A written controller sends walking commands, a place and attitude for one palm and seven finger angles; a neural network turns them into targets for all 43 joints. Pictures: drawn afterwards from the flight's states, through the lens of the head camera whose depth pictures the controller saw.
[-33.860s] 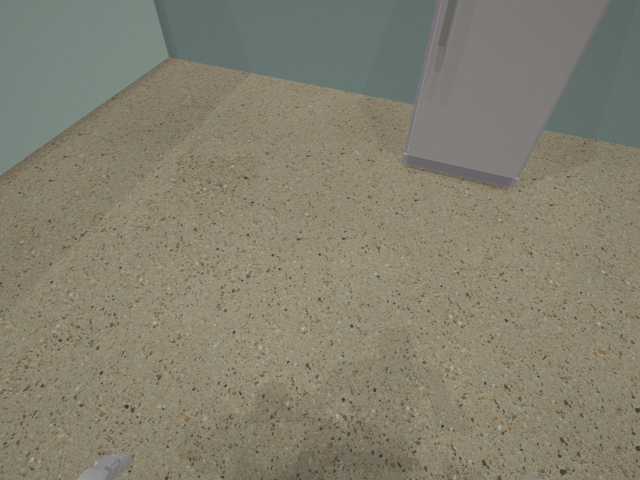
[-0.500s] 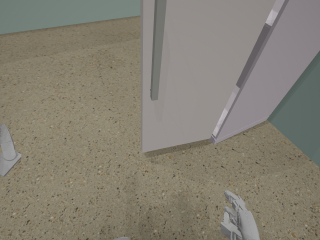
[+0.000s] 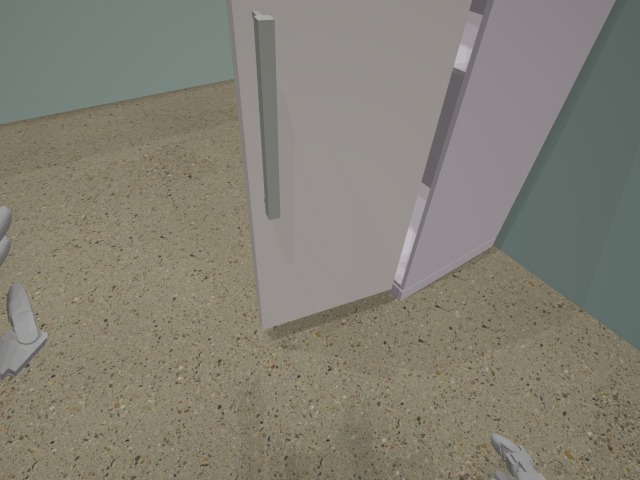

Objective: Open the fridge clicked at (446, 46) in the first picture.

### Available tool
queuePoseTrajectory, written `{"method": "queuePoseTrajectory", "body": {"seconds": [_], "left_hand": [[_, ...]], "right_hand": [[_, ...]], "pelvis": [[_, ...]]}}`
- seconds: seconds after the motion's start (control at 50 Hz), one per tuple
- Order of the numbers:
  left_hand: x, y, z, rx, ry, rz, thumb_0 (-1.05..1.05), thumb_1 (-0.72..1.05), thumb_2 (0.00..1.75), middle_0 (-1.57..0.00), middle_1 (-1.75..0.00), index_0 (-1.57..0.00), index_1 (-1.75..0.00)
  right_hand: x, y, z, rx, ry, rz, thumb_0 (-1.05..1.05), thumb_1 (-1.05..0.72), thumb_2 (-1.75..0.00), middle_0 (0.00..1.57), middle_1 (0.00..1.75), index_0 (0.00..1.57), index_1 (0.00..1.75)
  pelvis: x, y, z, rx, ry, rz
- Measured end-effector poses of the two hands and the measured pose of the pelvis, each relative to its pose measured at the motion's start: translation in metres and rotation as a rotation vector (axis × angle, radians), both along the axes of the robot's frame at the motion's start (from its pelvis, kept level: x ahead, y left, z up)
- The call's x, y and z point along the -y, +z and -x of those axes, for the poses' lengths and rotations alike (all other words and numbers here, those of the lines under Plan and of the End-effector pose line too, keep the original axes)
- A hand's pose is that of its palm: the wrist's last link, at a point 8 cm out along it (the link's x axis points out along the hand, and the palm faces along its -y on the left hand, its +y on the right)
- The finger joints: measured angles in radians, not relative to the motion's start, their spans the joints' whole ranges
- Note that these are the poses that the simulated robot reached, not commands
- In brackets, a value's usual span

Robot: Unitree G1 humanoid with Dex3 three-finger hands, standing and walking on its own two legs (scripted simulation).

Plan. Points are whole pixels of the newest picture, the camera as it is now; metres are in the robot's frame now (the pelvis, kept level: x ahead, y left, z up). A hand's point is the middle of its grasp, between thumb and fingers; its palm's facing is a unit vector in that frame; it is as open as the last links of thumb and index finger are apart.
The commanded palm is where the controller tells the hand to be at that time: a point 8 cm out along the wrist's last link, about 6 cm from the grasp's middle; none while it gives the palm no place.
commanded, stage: stop stepping back and stand still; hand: left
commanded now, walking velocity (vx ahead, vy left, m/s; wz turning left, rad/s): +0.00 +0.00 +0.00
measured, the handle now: (265, 129) +0.75 +0.13 +0.09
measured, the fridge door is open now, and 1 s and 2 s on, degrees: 78 78 78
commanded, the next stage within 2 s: let the arm hang, fingers relaxed in 0.18 s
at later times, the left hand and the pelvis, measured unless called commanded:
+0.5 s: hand out of the picture +0.10 +0.23 -0.12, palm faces -0.02 -0.94 -0.33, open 7.4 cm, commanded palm none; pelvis -0.03 +0.01 -0.01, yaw +2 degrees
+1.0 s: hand out of the picture -0.02 +0.27 -0.15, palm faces +0.02 -0.93 -0.36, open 7.4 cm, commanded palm none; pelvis -0.02 +0.01 +0.01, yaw +2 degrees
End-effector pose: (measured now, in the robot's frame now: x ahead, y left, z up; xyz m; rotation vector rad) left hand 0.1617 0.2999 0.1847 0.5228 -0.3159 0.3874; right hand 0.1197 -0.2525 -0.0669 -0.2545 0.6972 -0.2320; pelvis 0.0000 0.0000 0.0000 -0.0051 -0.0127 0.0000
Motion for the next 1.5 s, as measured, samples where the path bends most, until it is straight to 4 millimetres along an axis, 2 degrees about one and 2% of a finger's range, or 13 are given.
{"method": "queuePoseTrajectory", "body": {"seconds": [0.12,0.3,0.36,0.42,0.46,0.52,0.62,0.74,0.86,0.98,1.08,1.28,1.5], "left_hand": [[0.000,0.004,0.016,-0.030,0.015,-0.016,0.01,0.89,0.90,-0.21,-0.30,-0.21,-0.30],[-0.012,-0.022,0.021,-0.099,0.075,0.070,0.01,0.89,0.90,-0.21,-0.30,-0.21,-0.30],[-0.018,-0.091,0.005,-0.411,0.068,0.142,0.00,0.90,0.90,-0.20,-0.30,-0.20,-0.30],[-0.007,-0.179,0.018,-0.807,0.076,0.236,0.00,0.90,0.90,-0.19,-0.30,-0.20,-0.30],[0.009,-0.228,0.044,-1.030,0.071,0.297,0.00,0.91,0.90,-0.19,-0.30,-0.19,-0.29],[0.037,-0.284,0.091,-1.271,0.065,0.410,0.01,0.91,0.90,-0.20,-0.30,-0.20,-0.29],[0.069,-0.337,0.160,-1.531,0.091,0.573,0.01,0.92,0.90,-0.20,-0.30,-0.20,-0.30],[0.058,-0.338,0.209,-1.663,0.193,0.630,0.01,0.92,0.90,-0.20,-0.30,-0.20,-0.30],[0.020,-0.319,0.222,-1.679,0.309,0.560,0.01,0.91,0.90,-0.20,-0.30,-0.20,-0.30],[-0.011,-0.298,0.195,-1.601,0.355,0.472,0.01,0.91,0.90,-0.20,-0.30,-0.20,-0.29],[-0.019,-0.287,0.160,-1.517,0.334,0.428,0.00,0.91,0.90,-0.20,-0.30,-0.20,-0.29],[0.002,-0.289,0.103,-1.444,0.223,0.424,0.00,0.91,0.90,-0.20,-0.30,-0.20,-0.29],[0.022,-0.299,0.088,-1.487,0.182,0.447,0.00,0.91,0.90,-0.20,-0.30,-0.20,-0.30]], "right_hand": [[-0.024,-0.002,-0.015,0.028,0.064,-0.067,0.01,-0.90,-0.90,0.21,0.30,0.20,0.30],[-0.036,-0.003,-0.028,0.024,0.129,-0.067,0.01,-0.90,-0.90,0.21,0.30,0.20,0.30],[-0.026,-0.020,-0.030,-0.053,0.169,-0.072,0.01,-0.90,-0.90,0.21,0.30,0.20,0.30],[-0.011,-0.035,-0.022,-0.115,0.140,-0.068,0.00,-0.90,-0.90,0.21,0.30,0.20,0.30],[-0.002,-0.041,-0.009,-0.164,0.113,-0.061,0.00,-0.90,-0.90,0.21,0.30,0.20,0.30],[0.012,-0.046,0.021,-0.278,0.073,-0.032,0.00,-0.90,-0.90,0.21,0.30,0.20,0.30],[0.025,-0.047,0.084,-0.513,0.000,0.028,0.00,-0.90,-0.90,0.20,0.30,0.20,0.30],[0.021,-0.045,0.134,-0.699,-0.041,0.027,0.00,-0.90,-0.90,0.20,0.30,0.20,0.30],[0.012,-0.053,0.130,-0.688,-0.050,-0.017,0.01,-0.90,-0.90,0.20,0.30,0.20,0.30],[0.005,-0.061,0.098,-0.598,-0.027,-0.057,0.00,-0.90,-0.90,0.21,0.30,0.20,0.30],[0.006,-0.060,0.071,-0.533,-0.005,-0.069,0.00,-0.90,-0.90,0.21,0.30,0.20,0.30],[0.025,-0.046,0.046,-0.495,-0.014,-0.029,0.00,-0.90,-0.90,0.21,0.30,0.20,0.30],[0.042,-0.040,0.050,-0.550,-0.044,0.009,0.00,-0.90,-0.90,0.20,0.30,0.20,0.30]], "pelvis": [[0.000,0.002,0.006,-0.007,-0.004,0.010],[-0.006,0.004,0.010,-0.004,0.008,0.017],[-0.010,-0.002,0.018,-0.013,0.024,0.009],[-0.012,-0.008,0.027,-0.013,0.023,-0.003],[-0.010,-0.008,0.031,-0.009,0.024,-0.003],[-0.007,-0.008,0.032,-0.003,0.033,0.001],[-0.005,-0.007,0.031,0.013,0.041,0.015],[-0.006,0.001,0.030,0.001,0.047,0.024],[-0.009,0.005,0.027,0.008,0.040,0.022],[-0.012,0.008,0.025,0.016,0.030,0.013],[-0.011,0.009,0.021,0.017,0.025,0.005],[-0.007,0.012,0.009,0.016,0.016,-0.001],[0.000,0.014,-0.003,0.004,0.011,-0.004]]}}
